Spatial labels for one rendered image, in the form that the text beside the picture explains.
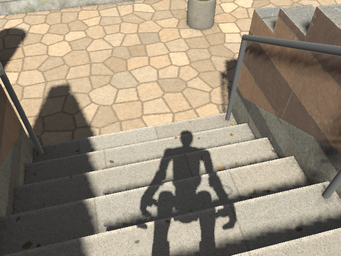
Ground stairs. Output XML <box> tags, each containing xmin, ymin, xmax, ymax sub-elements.
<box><xmin>0</xmin><ymin>112</ymin><xmax>341</xmax><ymax>256</ymax></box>

